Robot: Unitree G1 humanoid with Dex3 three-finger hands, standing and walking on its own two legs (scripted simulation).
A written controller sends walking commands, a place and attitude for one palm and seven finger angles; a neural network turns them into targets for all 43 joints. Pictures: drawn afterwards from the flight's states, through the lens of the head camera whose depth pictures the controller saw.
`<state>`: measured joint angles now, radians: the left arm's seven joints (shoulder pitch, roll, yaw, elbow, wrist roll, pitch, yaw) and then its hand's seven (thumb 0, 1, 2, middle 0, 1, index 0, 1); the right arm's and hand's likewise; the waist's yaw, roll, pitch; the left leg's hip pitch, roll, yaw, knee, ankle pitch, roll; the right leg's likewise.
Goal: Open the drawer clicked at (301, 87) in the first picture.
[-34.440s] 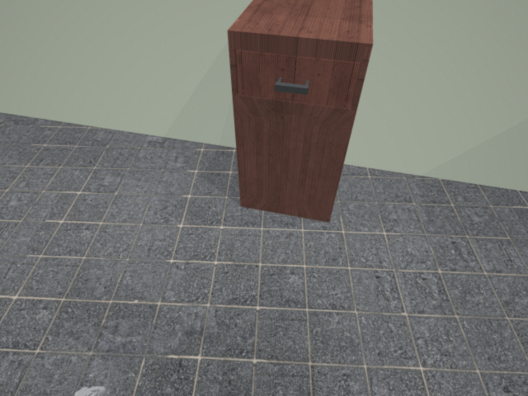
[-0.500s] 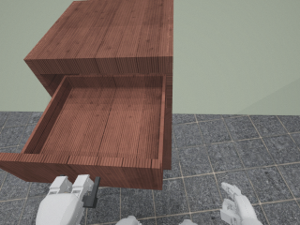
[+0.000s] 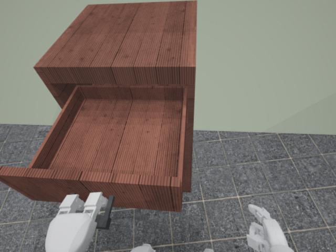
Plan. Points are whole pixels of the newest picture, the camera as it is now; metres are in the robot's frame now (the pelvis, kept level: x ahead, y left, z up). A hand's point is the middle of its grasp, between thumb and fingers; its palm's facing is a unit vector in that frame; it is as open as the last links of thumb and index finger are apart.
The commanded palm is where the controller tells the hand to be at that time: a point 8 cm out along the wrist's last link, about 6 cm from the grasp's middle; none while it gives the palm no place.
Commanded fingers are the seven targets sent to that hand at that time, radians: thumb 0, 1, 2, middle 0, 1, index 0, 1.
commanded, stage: lift the hand off the handle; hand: left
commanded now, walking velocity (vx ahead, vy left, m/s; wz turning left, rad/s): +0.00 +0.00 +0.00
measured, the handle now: (87, 209) +0.21 +0.21 +0.02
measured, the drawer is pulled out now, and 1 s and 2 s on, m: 0.30 0.28 0.28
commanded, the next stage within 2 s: draw the hand back to the body in 1.44 s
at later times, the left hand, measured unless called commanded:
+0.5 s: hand (80, 221) +0.18 +0.21 +0.03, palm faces +0.00 -0.13 -0.99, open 13.6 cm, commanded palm +0.16 +0.22 +0.10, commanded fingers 0.00 -0.50 0.30 -0.30 -1.20 -0.30 -1.20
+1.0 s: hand (58, 207) +0.18 +0.22 +0.10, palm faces +0.06 -0.18 -0.98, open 13.5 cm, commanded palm +0.16 +0.22 +0.17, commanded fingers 0.00 -0.50 0.30 -0.30 -1.20 -0.30 -1.20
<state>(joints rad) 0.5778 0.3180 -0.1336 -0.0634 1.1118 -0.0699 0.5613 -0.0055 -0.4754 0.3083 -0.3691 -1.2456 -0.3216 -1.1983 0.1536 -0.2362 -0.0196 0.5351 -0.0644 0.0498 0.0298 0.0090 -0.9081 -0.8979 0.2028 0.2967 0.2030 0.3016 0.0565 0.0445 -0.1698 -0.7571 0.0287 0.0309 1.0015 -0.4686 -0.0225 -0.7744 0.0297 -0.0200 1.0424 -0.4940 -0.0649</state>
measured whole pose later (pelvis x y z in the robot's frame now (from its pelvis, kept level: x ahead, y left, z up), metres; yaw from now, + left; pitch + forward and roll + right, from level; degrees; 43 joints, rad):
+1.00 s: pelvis +0.02 +0.03 +0.04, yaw -2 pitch +5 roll +0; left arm 0.65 0.37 -0.14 -0.40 1.00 0.02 0.32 -0.01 -0.49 0.30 -0.33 -1.21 -0.38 -1.22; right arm 0.16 -0.22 0.00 0.51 -0.03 0.04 0.08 0.01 -0.91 -0.90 0.20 0.30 0.20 0.30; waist 0.10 0.09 -0.12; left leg -0.42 0.02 0.06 0.75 -0.41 0.02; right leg -0.43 0.03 0.02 0.74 -0.40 -0.02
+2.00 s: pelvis +0.02 +0.04 +0.06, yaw -1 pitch -1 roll -1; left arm 0.61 0.48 0.00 -0.55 0.88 0.05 0.11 -0.01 -0.49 0.30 -0.32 -1.21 -0.32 -1.20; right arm 0.16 -0.26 0.03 0.52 0.01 0.09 0.04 0.01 -0.91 -0.90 0.20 0.30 0.20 0.30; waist 0.11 0.12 -0.04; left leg -0.24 0.02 0.05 0.55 -0.31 0.02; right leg -0.22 0.03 0.01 0.51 -0.28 -0.01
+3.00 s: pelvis +0.04 +0.03 +0.07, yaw +1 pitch -2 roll +0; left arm 0.55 0.32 0.27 -0.49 -0.05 -0.07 0.12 0.00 0.69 0.81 -0.22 -0.43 -0.22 -0.42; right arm 0.18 -0.22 0.02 0.62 0.01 -0.10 -0.07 0.01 -0.91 -0.90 0.20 0.30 0.20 0.30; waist 0.06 0.07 0.00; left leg -0.12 0.00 0.01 0.43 -0.27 0.01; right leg -0.09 0.02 -0.03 0.40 -0.27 -0.02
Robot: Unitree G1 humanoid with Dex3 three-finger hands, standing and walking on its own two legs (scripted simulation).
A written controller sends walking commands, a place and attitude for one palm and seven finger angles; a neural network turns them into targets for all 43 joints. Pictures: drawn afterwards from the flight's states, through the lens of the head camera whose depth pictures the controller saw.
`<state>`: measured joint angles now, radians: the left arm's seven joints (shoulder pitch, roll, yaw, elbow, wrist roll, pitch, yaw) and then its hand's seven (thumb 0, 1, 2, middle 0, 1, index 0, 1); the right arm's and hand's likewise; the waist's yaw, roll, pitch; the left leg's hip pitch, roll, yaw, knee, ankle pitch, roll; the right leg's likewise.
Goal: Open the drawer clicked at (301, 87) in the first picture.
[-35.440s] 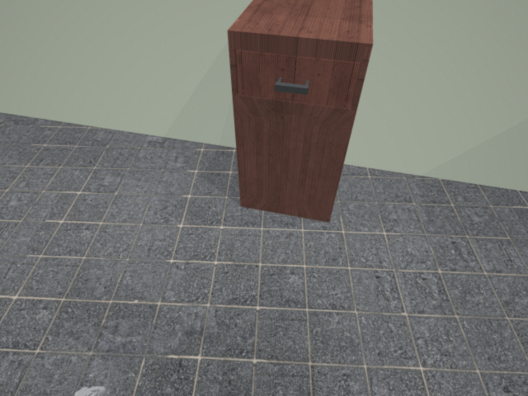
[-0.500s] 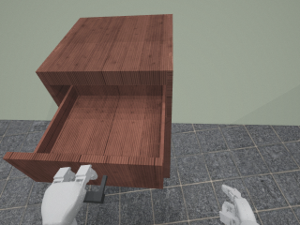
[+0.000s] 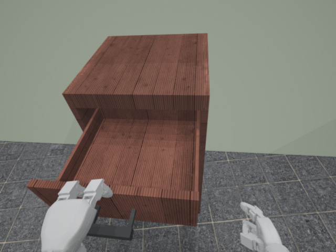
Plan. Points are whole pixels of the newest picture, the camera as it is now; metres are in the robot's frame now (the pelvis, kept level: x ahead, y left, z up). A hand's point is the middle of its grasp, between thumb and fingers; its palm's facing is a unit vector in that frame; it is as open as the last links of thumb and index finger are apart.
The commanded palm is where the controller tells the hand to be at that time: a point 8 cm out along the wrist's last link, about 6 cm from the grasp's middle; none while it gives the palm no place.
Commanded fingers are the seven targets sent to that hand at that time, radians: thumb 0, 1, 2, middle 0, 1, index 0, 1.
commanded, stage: lift the hand off the handle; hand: left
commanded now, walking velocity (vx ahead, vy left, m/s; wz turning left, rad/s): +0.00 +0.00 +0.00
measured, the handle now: (112, 221) +0.19 +0.18 -0.03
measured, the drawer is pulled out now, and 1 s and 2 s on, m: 0.28 0.28 0.28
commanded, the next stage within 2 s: draw the hand back to the body in 0.44 s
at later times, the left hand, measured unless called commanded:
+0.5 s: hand (73, 216) +0.15 +0.20 +0.12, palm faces +0.11 -0.20 -0.97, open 13.9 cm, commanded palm +0.12 +0.19 +0.17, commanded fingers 0.00 -0.50 0.30 -0.30 -1.20 -0.30 -1.20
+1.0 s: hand (57, 212) +0.15 +0.22 +0.13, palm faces +0.06 -0.13 -0.99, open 13.9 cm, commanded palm +0.12 +0.22 +0.18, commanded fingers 0.00 -0.50 0.30 -0.30 -1.20 -0.30 -1.20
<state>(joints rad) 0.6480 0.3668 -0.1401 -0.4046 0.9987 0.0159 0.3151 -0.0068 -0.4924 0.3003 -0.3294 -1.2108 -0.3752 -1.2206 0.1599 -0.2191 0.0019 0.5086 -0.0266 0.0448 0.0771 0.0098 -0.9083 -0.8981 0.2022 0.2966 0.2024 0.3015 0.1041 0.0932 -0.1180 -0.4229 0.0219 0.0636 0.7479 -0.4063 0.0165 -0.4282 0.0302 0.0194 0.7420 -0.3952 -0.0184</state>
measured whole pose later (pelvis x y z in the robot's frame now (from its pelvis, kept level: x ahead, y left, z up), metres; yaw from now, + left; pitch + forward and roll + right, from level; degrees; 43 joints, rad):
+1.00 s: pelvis -0.01 +0.00 +0.02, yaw +1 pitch -1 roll -1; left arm 0.61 0.48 0.00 -0.55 0.88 0.05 0.11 -0.01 -0.49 0.30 -0.32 -1.21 -0.32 -1.20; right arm 0.16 -0.26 0.03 0.52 0.01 0.09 0.04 0.01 -0.91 -0.90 0.20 0.30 0.20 0.30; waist 0.11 0.12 -0.04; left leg -0.24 0.02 0.05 0.55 -0.31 0.02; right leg -0.22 0.03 0.01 0.51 -0.28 -0.01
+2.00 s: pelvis +0.02 +0.00 +0.03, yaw +3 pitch -2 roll +0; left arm 0.55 0.32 0.27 -0.49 -0.05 -0.07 0.12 0.00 0.69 0.81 -0.22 -0.43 -0.22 -0.42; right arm 0.18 -0.22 0.02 0.62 0.01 -0.10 -0.07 0.01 -0.91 -0.90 0.20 0.30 0.20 0.30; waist 0.06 0.07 0.00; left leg -0.12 0.00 0.01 0.43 -0.27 0.01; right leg -0.09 0.02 -0.03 0.40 -0.27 -0.02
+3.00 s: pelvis -0.07 +0.00 +0.01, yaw +3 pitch +0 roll +0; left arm 0.62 0.33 0.32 -0.58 -0.03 -0.17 0.17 0.01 0.89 0.90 -0.21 -0.31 -0.21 -0.30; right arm 0.23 -0.20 0.01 0.61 0.00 -0.08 -0.06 0.01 -0.91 -0.90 0.21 0.30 0.21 0.30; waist 0.00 0.01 -0.01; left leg -0.37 -0.01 0.01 0.72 -0.41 0.01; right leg -0.36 0.00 -0.03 0.59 -0.24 -0.02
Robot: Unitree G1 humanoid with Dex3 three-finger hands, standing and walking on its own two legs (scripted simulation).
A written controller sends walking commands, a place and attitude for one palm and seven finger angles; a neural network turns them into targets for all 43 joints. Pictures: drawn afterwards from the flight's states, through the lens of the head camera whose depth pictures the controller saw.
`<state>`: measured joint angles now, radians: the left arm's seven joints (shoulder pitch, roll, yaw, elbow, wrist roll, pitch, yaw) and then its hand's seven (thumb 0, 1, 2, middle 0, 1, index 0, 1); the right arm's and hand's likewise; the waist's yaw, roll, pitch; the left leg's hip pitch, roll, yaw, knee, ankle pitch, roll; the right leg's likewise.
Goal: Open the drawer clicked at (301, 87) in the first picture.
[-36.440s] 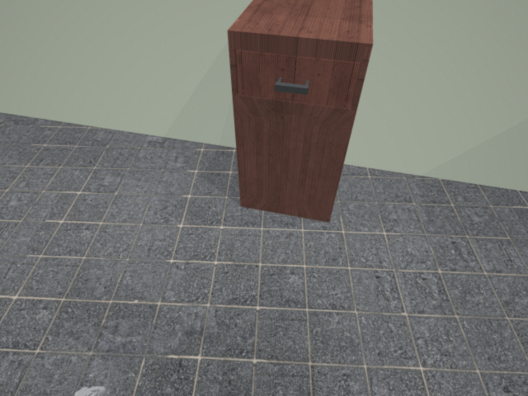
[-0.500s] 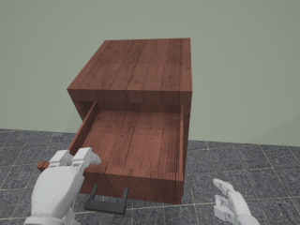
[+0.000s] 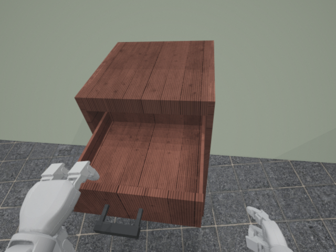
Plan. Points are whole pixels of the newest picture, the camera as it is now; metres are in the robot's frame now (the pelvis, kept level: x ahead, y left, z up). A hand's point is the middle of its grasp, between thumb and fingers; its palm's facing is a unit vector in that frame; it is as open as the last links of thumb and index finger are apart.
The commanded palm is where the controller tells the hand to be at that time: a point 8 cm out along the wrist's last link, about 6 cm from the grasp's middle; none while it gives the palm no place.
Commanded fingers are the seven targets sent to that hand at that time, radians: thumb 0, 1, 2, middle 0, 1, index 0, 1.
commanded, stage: draw the hand back to the body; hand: left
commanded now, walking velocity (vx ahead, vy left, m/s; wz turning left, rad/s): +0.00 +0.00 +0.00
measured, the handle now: (120, 220) +0.20 +0.17 -0.05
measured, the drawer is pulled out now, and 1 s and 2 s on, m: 0.28 0.28 0.28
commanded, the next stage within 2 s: step back with the hand held close in 1.14 s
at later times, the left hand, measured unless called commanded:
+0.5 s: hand (71, 180) +0.19 +0.21 +0.16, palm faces +0.34 -0.86 -0.37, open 12.5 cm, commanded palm +0.14 +0.26 +0.17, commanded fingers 0.00 0.17 0.58 -0.25 -0.77 -0.25 -0.77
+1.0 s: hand (60, 177) +0.19 +0.24 +0.16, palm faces +0.43 -0.81 -0.41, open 8.2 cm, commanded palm +0.14 +0.28 +0.18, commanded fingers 0.00 0.90 0.90 -0.20 -0.30 -0.20 -0.30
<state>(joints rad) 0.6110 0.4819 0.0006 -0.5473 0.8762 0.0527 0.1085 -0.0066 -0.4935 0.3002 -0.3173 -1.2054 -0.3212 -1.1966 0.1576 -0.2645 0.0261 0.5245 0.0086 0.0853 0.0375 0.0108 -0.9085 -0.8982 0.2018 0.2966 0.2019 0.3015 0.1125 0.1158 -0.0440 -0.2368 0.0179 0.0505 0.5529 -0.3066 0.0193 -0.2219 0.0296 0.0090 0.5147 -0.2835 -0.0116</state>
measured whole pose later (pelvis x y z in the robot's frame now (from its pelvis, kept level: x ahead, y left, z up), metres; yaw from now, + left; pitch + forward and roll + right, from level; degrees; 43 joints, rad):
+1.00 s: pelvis +0.02 -0.01 +0.01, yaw +2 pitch -2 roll +0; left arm 0.55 0.32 0.27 -0.49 -0.05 -0.07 0.12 0.00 0.69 0.81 -0.22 -0.43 -0.22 -0.42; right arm 0.18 -0.22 0.02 0.62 0.01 -0.10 -0.07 0.01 -0.91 -0.90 0.20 0.30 0.20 0.30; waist 0.06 0.07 0.00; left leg -0.12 0.00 0.01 0.43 -0.27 0.01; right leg -0.09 0.02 -0.03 0.40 -0.27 -0.02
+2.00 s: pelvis -0.06 +0.00 -0.01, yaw +3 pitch +0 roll +0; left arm 0.62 0.33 0.32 -0.58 -0.03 -0.17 0.17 0.01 0.89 0.90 -0.21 -0.31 -0.21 -0.30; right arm 0.23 -0.20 0.01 0.61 0.00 -0.08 -0.06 0.01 -0.91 -0.90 0.21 0.30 0.21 0.30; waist 0.00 0.01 -0.01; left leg -0.37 -0.01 0.01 0.72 -0.41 0.01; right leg -0.36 0.00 -0.03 0.59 -0.24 -0.02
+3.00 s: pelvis -0.26 -0.04 +0.00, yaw +1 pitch +0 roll +0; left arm 0.65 0.37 0.32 -0.57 -0.02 -0.19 0.16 0.01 0.89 0.90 -0.21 -0.31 -0.21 -0.30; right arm 0.26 -0.23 0.00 0.63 0.00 -0.11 -0.05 0.01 -0.91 -0.90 0.21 0.30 0.21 0.30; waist -0.04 -0.01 -0.01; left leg -0.22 0.00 0.02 0.47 -0.25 0.03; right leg -0.29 0.01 -0.06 0.49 -0.20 -0.03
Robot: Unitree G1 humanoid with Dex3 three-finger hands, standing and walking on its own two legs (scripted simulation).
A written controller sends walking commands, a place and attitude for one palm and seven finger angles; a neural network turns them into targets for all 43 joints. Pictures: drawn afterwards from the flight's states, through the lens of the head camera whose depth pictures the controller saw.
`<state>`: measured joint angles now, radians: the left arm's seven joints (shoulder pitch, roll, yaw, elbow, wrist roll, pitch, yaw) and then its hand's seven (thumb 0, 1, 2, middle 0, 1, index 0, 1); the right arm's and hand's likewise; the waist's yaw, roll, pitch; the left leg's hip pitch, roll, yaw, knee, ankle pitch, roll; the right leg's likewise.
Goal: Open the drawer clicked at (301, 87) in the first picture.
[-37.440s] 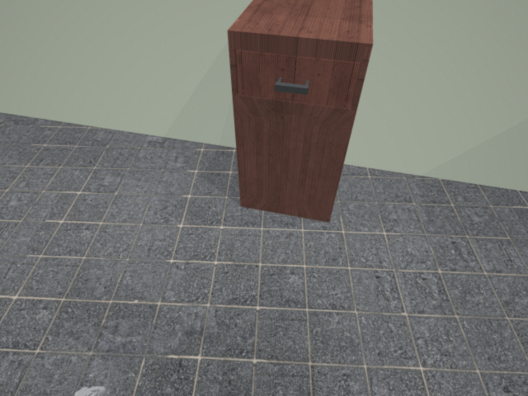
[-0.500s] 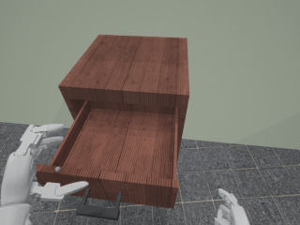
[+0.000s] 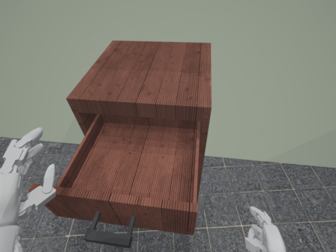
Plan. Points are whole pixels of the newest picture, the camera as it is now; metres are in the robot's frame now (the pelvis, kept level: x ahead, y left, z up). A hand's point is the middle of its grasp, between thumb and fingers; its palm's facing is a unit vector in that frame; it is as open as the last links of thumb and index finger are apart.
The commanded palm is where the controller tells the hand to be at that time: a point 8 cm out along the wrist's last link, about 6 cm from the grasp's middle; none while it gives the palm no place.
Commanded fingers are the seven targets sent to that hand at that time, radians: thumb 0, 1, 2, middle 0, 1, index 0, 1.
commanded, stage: draw the hand back to the body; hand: left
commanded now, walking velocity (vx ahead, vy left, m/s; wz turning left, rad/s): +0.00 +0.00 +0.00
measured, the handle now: (111, 228) +0.19 +0.17 -0.06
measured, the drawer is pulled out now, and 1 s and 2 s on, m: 0.28 0.28 0.28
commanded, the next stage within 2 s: step back with the hand held close in 0.14 s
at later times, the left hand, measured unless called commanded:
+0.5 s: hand (57, 187) +0.19 +0.23 +0.14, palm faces +0.27 -0.83 -0.49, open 7.4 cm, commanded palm +0.12 +0.28 +0.17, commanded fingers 0.00 0.90 0.90 -0.20 -0.30 -0.20 -0.30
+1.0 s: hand (22, 234) +0.11 +0.24 +0.15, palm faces +0.39 -0.83 -0.40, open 7.4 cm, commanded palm +0.05 +0.29 +0.17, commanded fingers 0.00 0.90 0.90 -0.20 -0.30 -0.20 -0.30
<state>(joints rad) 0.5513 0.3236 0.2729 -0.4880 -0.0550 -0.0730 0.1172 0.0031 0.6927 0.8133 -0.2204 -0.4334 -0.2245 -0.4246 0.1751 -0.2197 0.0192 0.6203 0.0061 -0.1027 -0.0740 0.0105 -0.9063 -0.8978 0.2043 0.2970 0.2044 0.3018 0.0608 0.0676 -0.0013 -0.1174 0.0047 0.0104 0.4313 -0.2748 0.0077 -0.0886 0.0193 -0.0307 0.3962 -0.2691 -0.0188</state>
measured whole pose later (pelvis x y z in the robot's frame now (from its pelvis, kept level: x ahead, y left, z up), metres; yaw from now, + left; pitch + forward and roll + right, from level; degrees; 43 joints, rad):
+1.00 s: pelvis -0.08 +0.01 -0.02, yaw +0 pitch +0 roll +0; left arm 0.62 0.33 0.32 -0.58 -0.03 -0.17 0.17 0.01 0.89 0.90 -0.21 -0.31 -0.21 -0.30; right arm 0.23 -0.20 0.01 0.61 0.00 -0.08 -0.06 0.01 -0.91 -0.90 0.21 0.30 0.21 0.30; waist 0.00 0.01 -0.01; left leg -0.37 -0.01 0.01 0.72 -0.41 0.01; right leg -0.36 0.00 -0.03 0.59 -0.24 -0.02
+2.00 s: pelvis -0.28 -0.02 -0.01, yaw -1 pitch +0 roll +0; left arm 0.65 0.37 0.32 -0.57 -0.02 -0.19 0.16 0.01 0.89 0.90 -0.21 -0.31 -0.21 -0.30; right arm 0.26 -0.23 0.00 0.63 0.00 -0.11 -0.05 0.01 -0.91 -0.90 0.21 0.30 0.21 0.30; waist -0.04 -0.01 -0.01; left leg -0.22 0.00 0.02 0.47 -0.25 0.03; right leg -0.29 0.01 -0.06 0.49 -0.20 -0.03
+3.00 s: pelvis -0.27 +0.00 +0.00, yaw -2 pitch -2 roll +0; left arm 0.34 0.18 0.00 1.14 0.01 0.03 0.03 0.00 0.92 0.90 -0.20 -0.30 -0.20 -0.29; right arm 0.35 -0.15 0.01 1.11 -0.01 0.02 -0.03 0.00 -0.91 -0.90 0.20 0.30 0.20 0.30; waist 0.00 0.02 0.08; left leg -0.14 -0.02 0.03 0.43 -0.25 0.03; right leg -0.20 0.01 -0.03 0.41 -0.17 -0.01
